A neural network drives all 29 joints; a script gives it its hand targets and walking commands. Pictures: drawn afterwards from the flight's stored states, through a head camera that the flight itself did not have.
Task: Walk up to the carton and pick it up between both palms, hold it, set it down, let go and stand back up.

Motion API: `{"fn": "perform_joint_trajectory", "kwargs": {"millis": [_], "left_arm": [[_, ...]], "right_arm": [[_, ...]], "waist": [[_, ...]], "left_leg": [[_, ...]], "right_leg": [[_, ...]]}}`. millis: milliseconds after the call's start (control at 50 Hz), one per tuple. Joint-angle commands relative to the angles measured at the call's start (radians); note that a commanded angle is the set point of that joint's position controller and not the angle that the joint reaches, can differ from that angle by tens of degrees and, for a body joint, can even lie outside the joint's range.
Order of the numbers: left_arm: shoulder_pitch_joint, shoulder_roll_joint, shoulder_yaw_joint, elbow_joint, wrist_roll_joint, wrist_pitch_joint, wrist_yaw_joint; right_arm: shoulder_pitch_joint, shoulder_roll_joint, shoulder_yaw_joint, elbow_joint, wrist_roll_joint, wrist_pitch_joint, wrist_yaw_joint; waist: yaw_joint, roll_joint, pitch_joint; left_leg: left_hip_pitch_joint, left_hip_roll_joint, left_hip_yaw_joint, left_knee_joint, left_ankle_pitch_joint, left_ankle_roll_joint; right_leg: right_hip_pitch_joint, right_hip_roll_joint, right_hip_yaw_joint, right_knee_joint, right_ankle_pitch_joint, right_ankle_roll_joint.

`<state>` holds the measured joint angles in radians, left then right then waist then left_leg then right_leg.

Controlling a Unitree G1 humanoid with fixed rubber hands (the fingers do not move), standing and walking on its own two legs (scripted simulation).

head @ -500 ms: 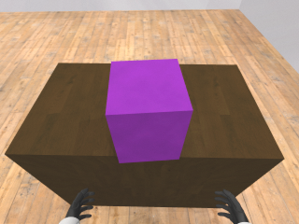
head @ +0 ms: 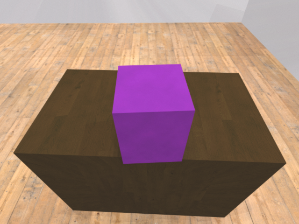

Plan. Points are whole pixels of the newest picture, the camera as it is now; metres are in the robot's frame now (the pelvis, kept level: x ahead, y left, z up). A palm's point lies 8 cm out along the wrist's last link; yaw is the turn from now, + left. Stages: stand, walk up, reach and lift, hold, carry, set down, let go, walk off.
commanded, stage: stand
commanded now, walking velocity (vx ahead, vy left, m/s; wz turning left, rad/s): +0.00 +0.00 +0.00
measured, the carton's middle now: (151, 115) +0.43 +0.01 +0.04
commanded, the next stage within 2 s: none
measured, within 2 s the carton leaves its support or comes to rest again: neither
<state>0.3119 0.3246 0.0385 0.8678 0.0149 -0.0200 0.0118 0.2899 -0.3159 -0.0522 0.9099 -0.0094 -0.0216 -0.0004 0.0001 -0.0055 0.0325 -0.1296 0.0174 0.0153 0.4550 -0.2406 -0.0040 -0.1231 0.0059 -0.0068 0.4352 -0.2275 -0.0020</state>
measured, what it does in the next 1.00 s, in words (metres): stands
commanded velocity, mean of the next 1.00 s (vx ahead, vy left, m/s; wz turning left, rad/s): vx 0.00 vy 0.00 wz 0.00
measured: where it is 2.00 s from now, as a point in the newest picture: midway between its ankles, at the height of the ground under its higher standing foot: outside the picture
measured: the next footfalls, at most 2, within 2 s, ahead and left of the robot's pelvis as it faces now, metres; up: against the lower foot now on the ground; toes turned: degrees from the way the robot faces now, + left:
none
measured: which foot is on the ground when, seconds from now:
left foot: down 0.00-1.00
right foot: down 0.00-1.00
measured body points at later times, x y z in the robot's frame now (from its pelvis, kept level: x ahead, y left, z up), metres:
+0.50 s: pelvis -0.03 +0.01 +0.00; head -0.04 +0.01 +0.45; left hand +0.01 +0.29 -0.13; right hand +0.01 -0.27 -0.13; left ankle +0.01 +0.12 -0.74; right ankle +0.01 -0.12 -0.74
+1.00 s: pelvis -0.02 +0.00 +0.00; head -0.03 +0.00 +0.45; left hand +0.04 +0.29 -0.13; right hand +0.04 -0.29 -0.13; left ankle +0.01 +0.12 -0.74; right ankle +0.01 -0.12 -0.74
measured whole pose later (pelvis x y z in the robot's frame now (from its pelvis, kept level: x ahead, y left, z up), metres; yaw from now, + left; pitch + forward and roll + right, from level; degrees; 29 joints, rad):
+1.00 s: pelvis -0.02 +0.00 +0.00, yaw -1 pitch -5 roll +0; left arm 0.25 0.32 0.01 1.00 0.00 -0.03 0.01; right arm 0.23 -0.31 -0.01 0.99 0.01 -0.02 -0.01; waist 0.00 0.00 0.05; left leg -0.14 0.02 0.02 0.40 -0.18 0.00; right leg -0.14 0.01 0.02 0.39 -0.17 0.00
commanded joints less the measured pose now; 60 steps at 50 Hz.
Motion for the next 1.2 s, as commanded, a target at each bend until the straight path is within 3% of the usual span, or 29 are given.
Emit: {"fn": "perform_joint_trajectory", "kwargs": {"millis": [0,60,80,100,180,240,260,280,320,360,380,420,460,500,580,660,680,740,800,840,860,920,940,960,980,1040,1080,1140,1180], "left_arm": [[-0.061,0.152,0.017,-0.088,-0.001,-0.035,0.004],[-0.038,0.184,0.021,-0.058,-0.007,-0.038,0.004],[-0.043,0.176,0.015,-0.047,-0.005,-0.036,0.002],[-0.034,0.153,0.008,-0.026,-0.008,-0.033,0.004],[-0.016,0.200,0.021,0.003,-0.012,-0.037,-0.001],[-0.039,0.187,0.016,0.003,-0.010,-0.034,0.004],[-0.050,0.155,0.004,0.006,-0.006,-0.032,0.001],[-0.046,0.178,0.011,0.015,-0.007,-0.035,0.003],[-0.019,0.182,0.012,0.037,-0.011,-0.032,0.009],[-0.053,0.179,0.015,0.029,-0.007,-0.035,0.008],[-0.027,0.190,0.020,0.036,-0.009,-0.036,0.007],[-0.053,0.198,0.022,0.027,-0.011,-0.028,0.005],[-0.015,0.190,0.015,0.054,-0.007,-0.024,0.002],[-0.022,0.149,0.006,0.052,-0.002,-0.026,0.002],[-0.024,0.176,0.008,0.050,-0.010,-0.032,0.002],[-0.051,0.198,0.017,0.055,-0.011,-0.024,0.009],[-0.050,0.198,0.014,0.053,-0.006,-0.030,0.009],[-0.028,0.184,0.015,0.055,-0.009,-0.034,0.001],[-0.040,0.209,0.024,0.061,-0.011,-0.034,0.017],[-0.056,0.223,0.024,0.054,-0.009,-0.035,0.014],[-0.051,0.182,0.019,0.053,-0.013,-0.035,0.009],[-0.063,0.207,0.016,0.068,-0.014,-0.032,0.006],[-0.050,0.218,0.024,0.066,-0.020,-0.032,0.008],[-0.077,0.180,0.008,0.069,-0.013,-0.030,0.009],[-0.051,0.170,0.000,0.068,-0.018,-0.031,0.007],[-0.066,0.194,0.017,0.073,-0.016,-0.028,0.012],[-0.081,0.201,0.012,0.078,-0.016,-0.028,0.009],[-0.087,0.186,0.008,0.085,-0.017,-0.033,0.007],[-0.081,0.178,0.004,0.088,-0.017,-0.033,0.012]], "right_arm": [[-0.054,-0.182,-0.033,-0.082,0.002,-0.027,-0.008],[-0.027,-0.189,-0.025,-0.047,0.001,-0.021,-0.002],[-0.022,-0.180,-0.025,-0.045,0.002,-0.020,-0.002],[-0.037,-0.181,-0.022,-0.023,0.001,-0.021,0.002],[-0.034,-0.191,-0.013,-0.018,0.012,-0.033,-0.004],[-0.036,-0.186,-0.010,-0.010,0.010,-0.028,-0.010],[-0.036,-0.198,-0.017,-0.002,0.009,-0.027,-0.012],[-0.024,-0.177,-0.012,-0.003,0.011,-0.027,-0.011],[-0.021,-0.184,-0.009,0.004,0.007,-0.021,-0.007],[-0.035,-0.189,-0.011,0.006,0.008,-0.024,-0.009],[-0.066,-0.200,-0.018,0.001,0.001,-0.022,-0.008],[-0.034,-0.194,-0.012,0.008,0.005,-0.018,-0.005],[0.007,-0.181,-0.009,0.029,0.008,-0.018,-0.009],[-0.066,-0.203,-0.020,-0.002,0.003,-0.017,-0.011],[-0.031,-0.204,-0.018,0.014,0.000,-0.018,-0.009],[-0.038,-0.202,-0.018,0.013,0.006,-0.016,-0.002],[-0.037,-0.191,-0.015,0.010,0.009,-0.018,-0.004],[-0.053,-0.201,-0.011,0.008,0.007,-0.020,-0.013],[-0.080,-0.192,-0.005,0.000,0.012,-0.020,-0.007],[-0.041,-0.192,-0.003,0.022,0.006,-0.022,-0.011],[-0.069,-0.216,-0.009,0.009,0.011,-0.025,-0.017],[-0.033,-0.193,0.001,0.031,0.021,-0.017,-0.016],[-0.064,-0.178,0.011,0.027,0.020,-0.018,-0.017],[-0.061,-0.186,0.004,0.024,0.017,-0.015,-0.021],[-0.069,-0.208,0.000,0.018,0.018,-0.016,-0.019],[-0.124,-0.212,-0.001,0.022,0.012,-0.019,-0.017],[-0.102,-0.210,-0.003,0.031,0.023,-0.021,-0.015],[-0.110,-0.208,-0.003,0.041,0.017,-0.022,-0.019],[-0.080,-0.198,-0.005,0.062,0.018,-0.022,-0.018]], "waist": [[-0.021,0.024,0.008],[-0.004,0.030,0.059],[-0.017,-0.002,0.053],[0.002,-0.029,0.055],[-0.002,0.044,0.042],[-0.006,-0.013,0.055],[-0.006,0.033,0.061],[-0.015,-0.002,0.077],[-0.009,0.044,0.086],[-0.010,0.036,0.069],[0.010,0.052,0.056],[-0.001,-0.006,0.074],[-0.013,-0.009,0.086],[0.000,0.074,0.072],[-0.006,-0.020,0.053],[-0.006,-0.018,0.070],[-0.009,0.038,0.051],[0.018,-0.016,0.034],[0.011,0.029,0.048],[0.006,-0.003,0.015],[0.002,0.036,0.009],[-0.016,0.008,0.035],[0.005,-0.023,0.049],[-0.016,0.022,0.046],[-0.002,-0.009,0.049],[0.018,0.051,0.013],[0.004,-0.030,0.023],[0.008,-0.035,0.034],[-0.005,0.013,0.020]], "left_leg": [[-0.037,0.106,-0.119,-0.124,0.007,0.039],[-0.094,0.098,-0.128,-0.134,-0.005,0.038],[-0.060,0.095,-0.115,-0.141,-0.022,0.035],[-0.103,0.096,-0.131,-0.152,-0.050,0.041],[-0.069,0.096,-0.122,-0.161,-0.025,0.030],[-0.073,0.100,-0.134,-0.163,-0.050,0.028],[-0.072,0.096,-0.119,-0.169,-0.081,0.023],[-0.080,0.091,-0.122,-0.170,-0.083,0.021],[-0.110,0.093,-0.122,-0.186,-0.116,0.027],[-0.102,0.096,-0.131,-0.184,-0.116,0.026],[-0.130,0.098,-0.139,-0.189,-0.152,0.031],[-0.120,0.096,-0.129,-0.185,-0.139,0.023],[-0.107,0.099,-0.131,-0.192,-0.185,0.027],[-0.135,0.108,-0.151,-0.203,-0.249,0.031],[-0.079,0.099,-0.133,-0.179,-0.128,0.031],[-0.083,0.083,-0.119,-0.164,-0.128,0.028],[-0.059,0.105,-0.125,-0.171,-0.093,0.034],[-0.073,0.098,-0.130,-0.165,-0.076,0.035],[-0.080,0.105,-0.118,-0.158,-0.038,0.033],[-0.043,0.097,-0.107,-0.164,-0.006,0.031],[-0.044,0.102,-0.098,-0.145,-0.013,0.031],[-0.034,0.102,-0.111,-0.158,-0.018,0.028],[-0.043,0.114,-0.119,-0.169,-0.001,0.033],[-0.014,0.115,-0.114,-0.149,0.023,0.028],[-0.040,0.114,-0.109,-0.157,0.001,0.031],[-0.042,0.104,-0.108,-0.173,-0.007,0.029],[-0.018,0.111,-0.115,-0.165,0.011,0.024],[-0.026,0.117,-0.118,-0.172,0.011,0.032],[-0.018,0.109,-0.105,-0.161,0.002,0.021]], "right_leg": [[-0.045,-0.100,0.124,-0.123,0.041,-0.014],[-0.026,-0.107,0.136,-0.135,0.034,-0.021],[-0.065,-0.108,0.123,-0.142,0.004,-0.021],[-0.040,-0.100,0.124,-0.142,-0.009,-0.020],[-0.056,-0.108,0.144,-0.138,0.003,-0.015],[-0.065,-0.100,0.131,-0.152,-0.029,-0.019],[-0.083,-0.092,0.132,-0.148,-0.055,-0.019],[-0.084,-0.087,0.125,-0.150,-0.061,-0.013],[-0.069,-0.093,0.133,-0.141,-0.057,-0.012],[-0.078,-0.085,0.125,-0.140,-0.054,-0.011],[-0.040,-0.086,0.125,-0.127,-0.048,-0.009],[-0.092,-0.088,0.129,-0.142,-0.090,-0.014],[-0.114,-0.082,0.125,-0.152,-0.150,-0.011],[-0.094,-0.082,0.129,-0.123,-0.121,-0.020],[-0.093,-0.091,0.139,-0.147,-0.105,-0.020],[-0.149,-0.111,0.180,-0.180,-0.195,-0.026],[-0.117,-0.110,0.168,-0.164,-0.113,-0.031],[-0.074,-0.095,0.140,-0.145,-0.064,-0.022],[-0.079,-0.114,0.171,-0.151,-0.013,-0.030],[-0.052,-0.117,0.164,-0.137,-0.005,-0.036],[-0.058,-0.118,0.167,-0.146,0.034,-0.030],[-0.082,-0.108,0.151,-0.155,0.002,-0.021],[-0.078,-0.109,0.153,-0.151,0.002,-0.027],[-0.088,-0.115,0.165,-0.160,0.035,-0.025],[-0.069,-0.115,0.151,-0.153,0.060,-0.020],[-0.031,-0.109,0.151,-0.148,0.037,-0.024],[-0.056,-0.105,0.147,-0.153,0.037,-0.022],[-0.060,-0.111,0.146,-0.150,0.073,-0.025],[-0.042,-0.108,0.139,-0.153,0.070,-0.024]]}}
